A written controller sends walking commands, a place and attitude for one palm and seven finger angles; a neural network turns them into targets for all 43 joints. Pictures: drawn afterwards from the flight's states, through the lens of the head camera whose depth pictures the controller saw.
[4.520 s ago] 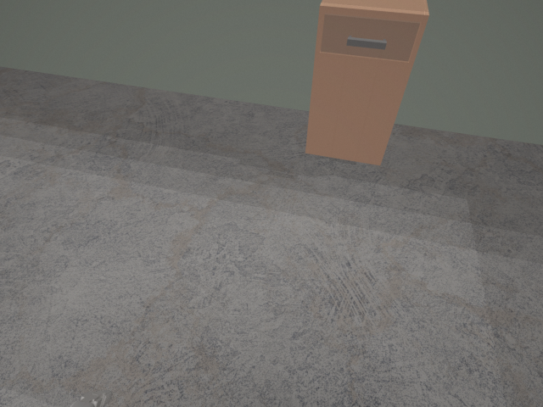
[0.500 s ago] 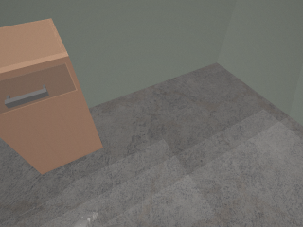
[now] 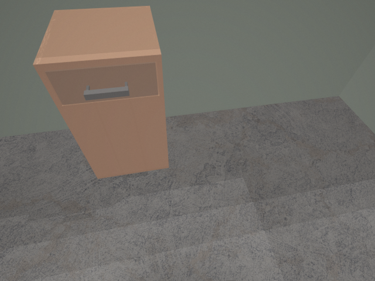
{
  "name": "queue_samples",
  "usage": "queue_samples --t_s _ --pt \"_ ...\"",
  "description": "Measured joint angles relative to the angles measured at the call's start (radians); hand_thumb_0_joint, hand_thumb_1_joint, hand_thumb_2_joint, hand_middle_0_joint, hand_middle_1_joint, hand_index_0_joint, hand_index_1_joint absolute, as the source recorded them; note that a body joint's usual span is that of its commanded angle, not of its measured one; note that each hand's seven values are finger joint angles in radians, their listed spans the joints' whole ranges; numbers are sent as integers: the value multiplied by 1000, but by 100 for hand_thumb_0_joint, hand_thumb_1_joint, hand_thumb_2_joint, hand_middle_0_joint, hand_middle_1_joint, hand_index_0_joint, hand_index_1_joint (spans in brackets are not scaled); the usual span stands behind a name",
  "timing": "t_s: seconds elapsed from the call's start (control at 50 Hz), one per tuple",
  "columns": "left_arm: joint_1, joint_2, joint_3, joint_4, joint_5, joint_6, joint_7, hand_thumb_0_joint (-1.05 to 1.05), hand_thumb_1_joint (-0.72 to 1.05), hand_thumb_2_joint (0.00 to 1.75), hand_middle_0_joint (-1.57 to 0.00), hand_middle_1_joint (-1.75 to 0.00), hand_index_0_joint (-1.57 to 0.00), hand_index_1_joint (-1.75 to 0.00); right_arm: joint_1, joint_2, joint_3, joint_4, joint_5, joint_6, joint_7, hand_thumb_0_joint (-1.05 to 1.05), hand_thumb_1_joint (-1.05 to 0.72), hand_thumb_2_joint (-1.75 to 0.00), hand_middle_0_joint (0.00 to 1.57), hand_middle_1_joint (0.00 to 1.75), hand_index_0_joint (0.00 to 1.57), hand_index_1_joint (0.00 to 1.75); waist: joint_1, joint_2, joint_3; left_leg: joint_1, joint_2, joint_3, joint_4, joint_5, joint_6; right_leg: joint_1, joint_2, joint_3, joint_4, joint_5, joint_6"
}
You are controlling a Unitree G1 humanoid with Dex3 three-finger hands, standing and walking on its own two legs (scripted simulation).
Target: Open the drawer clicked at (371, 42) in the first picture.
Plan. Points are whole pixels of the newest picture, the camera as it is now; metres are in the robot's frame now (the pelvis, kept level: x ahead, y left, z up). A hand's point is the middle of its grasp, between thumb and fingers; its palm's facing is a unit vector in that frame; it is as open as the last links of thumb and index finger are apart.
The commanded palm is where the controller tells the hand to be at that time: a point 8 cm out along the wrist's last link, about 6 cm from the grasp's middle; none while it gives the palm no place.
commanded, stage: turn to face it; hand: left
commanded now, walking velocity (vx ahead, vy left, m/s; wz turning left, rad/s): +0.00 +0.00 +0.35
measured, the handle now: (107, 89) +0.76 +0.34 -0.09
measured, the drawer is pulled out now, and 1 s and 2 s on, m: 0.00 0.00 0.00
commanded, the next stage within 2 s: take the last steps up to it in 0.22 s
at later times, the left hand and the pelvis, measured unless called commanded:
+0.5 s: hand out of the picture -0.06 +0.17 -0.18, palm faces +0.27 -0.94 -0.21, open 7.3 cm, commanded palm none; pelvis -0.03 -0.02 -0.01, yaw +13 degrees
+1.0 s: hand out of the picture +0.14 +0.18 -0.17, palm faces +0.23 -0.95 -0.21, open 7.4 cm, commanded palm none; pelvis +0.09 -0.02 -0.01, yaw +14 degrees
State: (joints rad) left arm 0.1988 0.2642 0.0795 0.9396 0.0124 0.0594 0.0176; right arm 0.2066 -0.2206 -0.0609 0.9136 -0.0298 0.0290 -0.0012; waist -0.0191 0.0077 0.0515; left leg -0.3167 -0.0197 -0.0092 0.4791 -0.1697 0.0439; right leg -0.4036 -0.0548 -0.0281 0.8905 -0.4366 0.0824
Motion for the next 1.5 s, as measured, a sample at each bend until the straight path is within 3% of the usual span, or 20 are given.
queue_samples --t_s 0.1,0.12,0.18,0.24,0.28,0.38,0.48,0.5,0.58,0.66,0.78,0.9,0.94,0.98,1.04,1.14,1.26,1.36,1.44,1.5 --pt "10 -29 -24 -22 -4 -24 2 1 91 90 -20 -30 -19 -30 -12 -9 -5 0 4 20 8 0 -91 -90 20 30 20 30 2 26 -5 -41 -21 -43 52 -5 -31 134 18 -10 -298 92 -25" --pt "15 -36 -27 -26 1 -35 4 1 91 90 -20 -30 -19 -30 -16 -11 -8 2 9 23 10 0 -91 -90 20 30 20 30 9 30 -5 -62 -24 -45 96 -49 -39 141 16 -16 -329 150 -55" --pt "28 -72 -46 -26 8 -41 3 1 91 89 -20 -30 -19 -30 -21 -26 -20 14 7 44 14 0 -91 -90 20 30 20 30 12 55 -5 -146 -27 -49 375 -228 -55 148 9 -57 -310 132 -91" --pt "42 -96 -55 -18 10 -43 4 1 91 89 -20 -30 -20 -30 -27 -31 -24 30 5 50 19 1 -91 -90 20 30 20 30 13 54 -4 -189 -2 -22 588 -208 -72 174 -4 -83 -348 140 -93" --pt "47 -105 -60 -12 12 -47 4 1 90 89 -20 -30 -20 -30 -28 -28 -22 38 6 47 19 1 -91 -90 20 30 20 30 12 41 1 -177 18 -9 618 -203 -86 183 -16 -98 -366 151 -94" --pt "56 -103 -58 8 19 -61 3 1 92 89 -21 -30 -20 -30 -37 -17 -11 67 10 48 12 1 -91 -90 20 30 20 30 31 6 13 -71 50 17 448 -264 -100 184 -45 -131 -380 162 -88" --pt "91 -72 -47 53 20 -66 -8 1 92 89 -21 -30 -20 -30 -40 1 9 78 9 17 12 1 -91 -90 20 30 19 30 56 -23 3 84 53 69 140 -231 -75 169 -69 -155 -352 149 -62" --pt "104 -66 -45 62 15 -63 -10 1 91 89 -21 -30 -20 -30 -33 2 13 75 9 3 12 1 -91 -90 20 30 19 30 56 -21 -7 124 57 72 55 -191 -63 158 -69 -160 -326 136 -54" --pt "125 -35 -32 117 17 -25 -16 1 91 89 -20 -30 -20 -30 -5 44 29 80 -2 -34 2 0 -91 -90 20 30 20 30 54 -52 -13 156 44 87 49 -177 -30 62 -50 -89 -57 -31 -56" --pt "108 -30 -31 134 18 -30 -34 1 91 89 -20 -30 -19 -30 61 63 33 106 1 -53 -16 0 -92 -90 20 30 20 30 36 -39 -17 226 38 72 -56 -141 -26 -36 -40 -65 107 53 -54" --pt "55 -50 -34 113 14 -42 -42 1 91 90 -20 -30 -19 -30 148 70 33 170 2 -61 -19 0 -92 -90 20 30 20 30 23 -24 -9 302 28 70 -148 -130 -30 -80 -55 -57 0 134 -41" --pt "-13 -76 -35 97 11 -61 -48 1 91 90 -20 -30 -19 -30 206 69 27 213 -5 -59 -21 0 -91 -90 20 30 20 30 -17 2 9 333 49 79 -90 -221 -67 0 -27 -88 -242 161 -64" --pt "-36 -83 -34 88 14 -91 -46 1 91 90 -20 -30 -19 -30 220 68 26 228 3 -58 -18 0 -91 -90 20 30 20 30 -19 18 19 285 73 73 60 -292 -67 35 -8 -105 -284 214 -100" --pt "-48 -97 -37 79 9 -118 -39 1 91 90 -20 -30 -19 -30 207 64 24 240 10 -44 -13 1 -91 -90 20 30 20 30 -14 30 32 164 79 46 359 -342 -40 48 0 -124 -246 177 -127" --pt "-24 -117 -38 79 5 -126 -20 0 91 89 -20 -30 -20 -30 167 53 14 233 7 -29 -5 1 -91 -90 20 30 20 30 0 32 21 -7 90 45 640 -258 -24 115 12 -136 -305 161 -131" --pt "44 -105 -34 116 12 -126 -3 -1 95 89 -20 -30 -20 -30 76 40 1 168 -1 -31 3 1 -91 -90 20 30 19 30 0 25 -17 -158 135 74 563 -135 -48 220 31 -143 -449 189 -134" --pt "113 -109 -44 162 16 -119 -17 0 93 89 -20 -30 -20 -30 -18 42 4 111 2 -45 19 0 -91 -90 20 30 19 30 26 11 -25 -156 141 98 288 -79 -54 304 37 -140 -501 154 -116" --pt "170 -115 -42 186 10 -106 -18 0 91 89 -20 -30 -20 -30 -54 44 18 91 -3 -77 17 0 -91 -90 20 30 19 30 53 -4 -18 -32 114 124 72 -18 -37 318 19 -131 -373 34 -84" --pt "156 -105 -40 198 7 -77 -20 1 91 89 -20 -30 -19 -30 -53 71 29 87 -6 -91 -2 0 -91 -90 20 30 20 30 52 -42 0 2 90 161 113 -85 -30 133 -1 -61 84 -72 -101" --pt "125 -104 -36 182 9 -74 -25 1 91 89 -20 -30 -19 -30 -22 76 17 95 3 -92 -25 -1 -93 -90 20 30 20 30 39 -41 -1 62 76 171 38 -74 -37 27 -18 -56 173 -22 -95"
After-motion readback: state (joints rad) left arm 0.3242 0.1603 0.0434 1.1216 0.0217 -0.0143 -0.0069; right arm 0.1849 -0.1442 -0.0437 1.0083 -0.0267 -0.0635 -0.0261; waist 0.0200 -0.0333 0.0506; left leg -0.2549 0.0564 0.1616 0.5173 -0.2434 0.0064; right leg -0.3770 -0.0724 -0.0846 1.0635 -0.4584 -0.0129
